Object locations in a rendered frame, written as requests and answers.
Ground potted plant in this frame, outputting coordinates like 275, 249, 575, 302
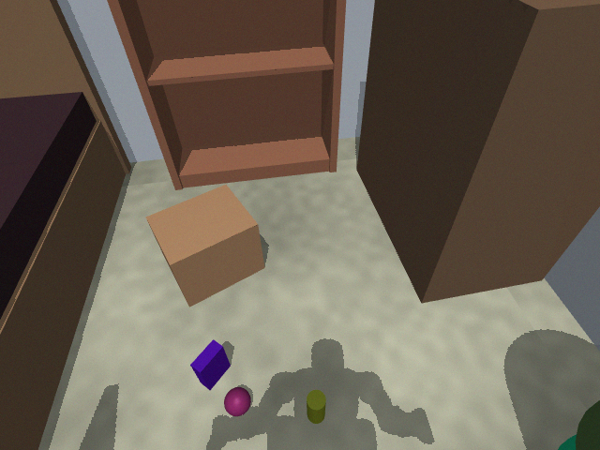
558, 400, 600, 450

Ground bookshelf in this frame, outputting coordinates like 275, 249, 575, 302
107, 0, 346, 190

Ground bed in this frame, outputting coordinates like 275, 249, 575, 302
0, 0, 131, 450

